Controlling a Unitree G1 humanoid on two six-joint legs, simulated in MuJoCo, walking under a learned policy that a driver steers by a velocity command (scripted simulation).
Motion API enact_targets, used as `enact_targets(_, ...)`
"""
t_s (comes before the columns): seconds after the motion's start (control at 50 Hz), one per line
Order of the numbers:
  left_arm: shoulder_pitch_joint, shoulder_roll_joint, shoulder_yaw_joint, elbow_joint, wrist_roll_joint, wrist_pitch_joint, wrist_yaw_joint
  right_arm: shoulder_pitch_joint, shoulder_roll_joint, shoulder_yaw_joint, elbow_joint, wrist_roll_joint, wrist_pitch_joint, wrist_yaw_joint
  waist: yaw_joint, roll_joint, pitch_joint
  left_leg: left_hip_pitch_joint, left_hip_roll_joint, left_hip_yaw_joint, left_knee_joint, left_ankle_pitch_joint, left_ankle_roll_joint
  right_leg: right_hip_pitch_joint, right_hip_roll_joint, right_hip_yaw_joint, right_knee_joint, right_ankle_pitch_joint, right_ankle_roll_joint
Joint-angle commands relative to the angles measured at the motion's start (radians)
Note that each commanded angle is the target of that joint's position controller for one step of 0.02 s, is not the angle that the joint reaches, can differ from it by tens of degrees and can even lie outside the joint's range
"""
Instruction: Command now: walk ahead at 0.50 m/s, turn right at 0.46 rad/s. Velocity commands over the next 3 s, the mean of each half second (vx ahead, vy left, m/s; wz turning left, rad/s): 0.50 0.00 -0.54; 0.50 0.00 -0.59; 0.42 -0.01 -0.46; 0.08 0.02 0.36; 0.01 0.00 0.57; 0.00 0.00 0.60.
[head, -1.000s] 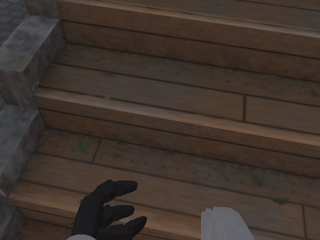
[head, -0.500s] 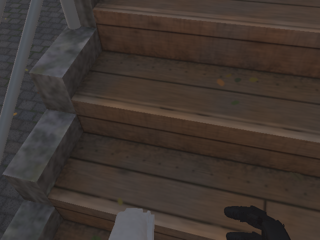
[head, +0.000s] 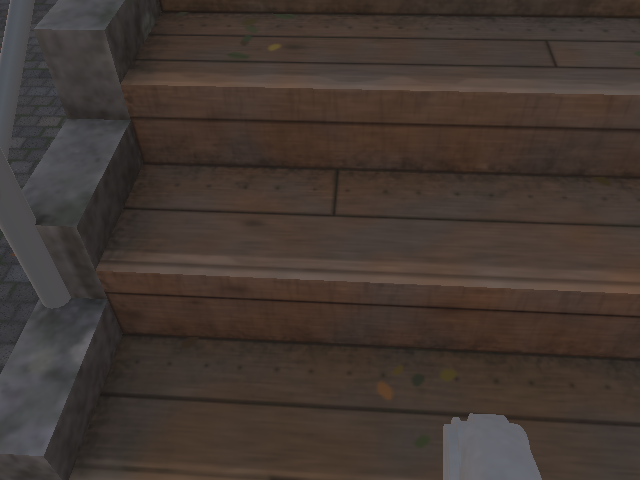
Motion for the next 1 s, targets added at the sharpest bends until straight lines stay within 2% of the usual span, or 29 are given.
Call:
enact_targets(0.02,-0.164,0.044,0.007,-0.067,0.032,0.031,-0.006,0.033,-0.108,-0.005,-0.063,0.025,-0.002,0.023,0.013,0.113,0.084,-0.128,0.25,-0.113,-0.313,0.377,0.158,0.214,-0.029,-0.154,-0.135,-0.042,0.007)
enact_targets(0.06,-0.207,0.103,0.021,-0.121,0.021,0.061,-0.022,-0.044,-0.264,-0.029,-0.097,0.07,-0.038,0.038,0.099,0.088,-0.024,-0.232,0.273,-0.032,-0.252,1.54,0.168,0.67,0.064,-0.237,-0.441,-0.091,0.04)
enact_targets(0.1,-0.15,0.087,0.013,-0.123,0.06,0.074,-0.026,-0.014,-0.34,-0.05,-0.077,0.12,-0.059,0.025,0.11,0.164,-0.065,0.154,0.323,-0.036,-0.127,1.78,0.166,0.66,0.14,-0.246,-0.799,-0.299,0.111)
enact_targets(0.12,-0.098,0.101,0.014,-0.11,0.051,0.058,-0.02,-0.034,-0.358,-0.068,-0.077,0.126,-0.044,0.033,0.108,0.177,-0.066,0.379,0.336,-0.057,-0.028,1.859,0.184,0.613,0.199,-0.282,-1.036,-0.401,0.125)
enact_targets(0.14,0.051,0.109,0.022,-0.052,0.037,0.042,0.007,-0.04,-0.363,-0.084,-0.075,0.095,-0.034,0.039,0.116,0.183,-0.104,0.455,0.325,-0.06,0.122,1.95,0.178,0.718,0.218,-0.208,-1.18,-0.333,0.116)
enact_targets(0.16,0.26,0.204,0.049,0.015,0.021,0.036,0.034,0.062,-0.262,-0.068,-0.108,-0.001,-0.03,0.048,0.091,0.013,-0.354,0.07,0.254,-0.092,0.441,1.817,0.148,1.217,0.146,0.111,-0.995,0.125,-0.036)
enact_targets(0.18,0.514,0.268,0.075,0.129,0.051,0.042,0.051,0.028,-0.203,-0.055,-0.103,-0.02,-0.005,0.098,0.172,-0.192,-0.369,-0.3,0.108,-0.149,0.741,0.879,0.105,1.476,0.035,0.476,-1.375,0.021,-0.142)
enact_targets(0.2,0.571,0.298,0.107,0.134,0.07,0.045,0.044,-0.034,-0.184,-0.079,-0.119,0.054,0.026,0.106,0.235,-0.267,-0.168,-0.599,-0.058,-0.329,1.347,0.358,0.075,1.377,-0.072,0.771,-1.652,-0.265,-0.158)
enact_targets(0.22,0.558,0.277,0.111,0.208,0.077,0.017,0.043,-0.153,-0.123,-0.066,-0.162,0.094,0.037,0.085,0.184,-0.18,0.008,-0.942,-0.084,-0.454,1.642,0.359,0.124,1.364,-0.073,0.737,-1.625,-0.458,-0.076)
enact_targets(0.28,0.274,0.045,0.053,0.242,0.048,-0.053,0.022,-0.274,-0.079,-0.034,-0.248,0.044,0.034,0.018,-0.019,-0.013,0.033,-1.054,-0.024,-0.438,1.703,0.287,0.178,1.186,0.002,0.432,-1.582,-0.336,-0.018)
enact_targets(0.3,0.24,-0.009,0.026,0.259,0.078,-0.055,0.01,-0.269,-0.079,-0.026,-0.266,0.051,0.045,-0.005,-0.069,0.041,0.029,-1.045,0.012,-0.383,1.672,0.299,0.177,1.123,0.012,0.357,-1.598,-0.218,-0.004)
enact_targets(0.32,0.22,-0.014,0.018,0.252,0.07,-0.071,0.009,-0.266,-0.089,-0.026,-0.265,0.06,0.051,-0.018,-0.089,0.018,0.048,-1.041,0.039,-0.337,1.638,0.254,0.162,1.063,0.037,0.27,-1.611,-0.164,0.012)
enact_targets(0.36,0.229,0.107,0.045,0.209,0.097,-0.086,0.025,-0.339,-0.11,-0.02,-0.3,0.11,0.041,-0.018,-0.048,-0.116,0.05,-0.956,0.009,-0.238,1.787,0.071,0.105,0.933,0.056,0.228,-1.705,-0.119,-0.013)
enact_targets(0.42,0.451,0.083,0.028,0.297,0.135,-0.091,0.025,-0.474,-0.072,0.016,-0.35,0.071,0.018,-0.038,-0.001,-0.052,0.087,-1.275,0.037,-0.281,1.902,-0.011,0.136,1.124,-0.002,0.353,-1.705,-0.254,-0.008)
enact_targets(0.46,0.524,0.112,0.032,0.334,0.132,-0.104,0.013,-0.635,-0.132,0.018,-0.439,0.085,0.013,-0.068,0.038,0.007,0.044,-1.216,0.107,-0.261,1.517,0.028,0.129,1.176,0.0,0.319,-1.711,-0.252,0.048)
enact_targets(0.52,0.448,0.178,0.05,0.228,0.03,-0.104,-0.027,-0.834,-0.101,0.044,-0.519,0.093,0.063,-0.06,0.041,-0.089,0.055,-0.64,0.095,-0.122,1.062,-0.337,-0.015,0.773,-0.064,0.354,-1.974,-0.203,-0.025)
enact_targets(0.54,0.437,0.232,0.059,0.202,0.005,-0.116,-0.029,-0.74,-0.064,0.05,-0.499,0.118,0.054,-0.036,-0.001,-0.172,0.082,-0.55,0.055,-0.09,1.096,-0.208,-0.042,0.833,-0.122,0.355,-1.963,0.137,-0.057)
enact_targets(0.58,0.369,0.33,0.095,0.143,-0.012,-0.158,-0.032,-0.547,-0.193,-0.003,-0.429,0.152,0.046,-0.036,-0.077,-0.135,-0.07,-0.472,-0.063,-0.047,0.81,-0.066,-0.017,1.254,-0.151,0.295,-1.739,1.137,-0.042)
enact_targets(0.6,0.368,0.308,0.107,0.174,0.011,-0.174,-0.037,-0.348,-0.278,-0.046,-0.386,0.154,0.027,-0.061,-0.145,-0.126,-0.188,-0.209,-0.026,-0.218,0.682,0.07,0.061,1.234,-0.073,0.236,-1.428,1.267,0.051)
enact_targets(0.62,0.478,0.127,0.069,0.158,0.068,-0.177,-0.041,-0.152,-0.316,-0.053,-0.335,0.152,0.02,-0.072,-0.142,0.185,-0.486,0.291,0.202,-0.763,0.436,0.02,0.29,0.816,0.093,0.242,-1.081,0.728,0.103)
enact_targets(0.64,0.46,0.097,0.071,0.21,0.056,-0.144,-0.051,-0.016,-0.381,-0.071,-0.312,0.078,0.048,-0.087,-0.228,0.302,-0.341,0.265,0.377,-1.35,0.041,-0.415,0.338,0.55,0.214,0.349,-0.613,-0.01,0.12)
enact_targets(0.66,0.329,0.109,0.088,0.186,0.022,-0.131,-0.043,-0.033,-0.361,-0.067,-0.269,0.077,0.016,-0.091,-0.197,0.253,-0.041,0.089,0.356,-1.257,-0.021,-0.792,0.196,0.318,0.164,0.341,-0.326,0.089,0.096)
enact_targets(0.68,0.326,0.135,0.103,0.224,0.01,-0.118,-0.03,-0.177,-0.318,-0.068,-0.256,0.115,0.006,-0.079,-0.106,0.21,0.07,-0.108,0.353,-1.055,0.016,-0.719,0.179,0.318,0.123,0.252,-0.259,0.154,0.09)
enact_targets(0.72,0.294,0.071,0.074,0.195,0.035,-0.095,-0.014,-0.315,-0.074,-0.022,-0.204,0.104,0.018,-0.085,0.008,-0.04,0.032,-0.269,0.349,-0.717,0.082,-0.426,0.158,0.414,0.081,0.205,-0.148,0.146,0.038)
enact_targets(0.76,0.263,0.023,0.049,0.154,0.006,-0.076,-0.006,-0.444,0.034,0.001,-0.213,0.101,0.002,-0.108,0.087,-0.024,0.094,-0.384,0.288,-0.494,0.011,-0.278,0.076,0.38,0.044,0.217,-0.13,0.088,0.021)
enact_targets(0.84,0.169,0.14,0.059,0.104,-0.025,-0.078,-0.044,-0.446,-0.113,-0.036,-0.22,0.065,-0.014,-0.088,0.096,-0.041,0.03,-0.399,0.159,-0.096,-0.106,-0.008,0.009,0.467,0.066,0.072,-0.274,0.163,0.056)
enact_targets(0.88,0.23,0.171,0.074,0.152,-0.001,-0.069,-0.065,-0.364,-0.137,-0.034,-0.203,0.063,-0.011,-0.083,0.072,0.021,0.026,-0.252,0.21,-0.121,-0.13,0.042,0.06,0.365,0.077,0.101,-0.092,0.136,0.085)
enact_targets(0.94,0.075,0.118,0.039,0.098,0.008,-0.058,-0.016,-0.021,-0.088,-0.012,-0.048,0.032,-0.003,-0.05,-0.037,-0.008,0.1,0.21,0.298,-0.195,-0.105,-0.022,0.107,-0.138,0.104,0.207,0.049,-0.016,-0.01)
enact_targets(1.0,-0.017,0.079,0.013,0.04,-0.007,-0.045,0.012,-0.011,-0.056,0.001,-0.045,0.013,0.002,-0.037,-0.05,0.004,0.101,0.214,0.292,-0.135,-0.168,0.039,0.156,-0.162,0.069,0.109,0.057,-0.012,-0.018)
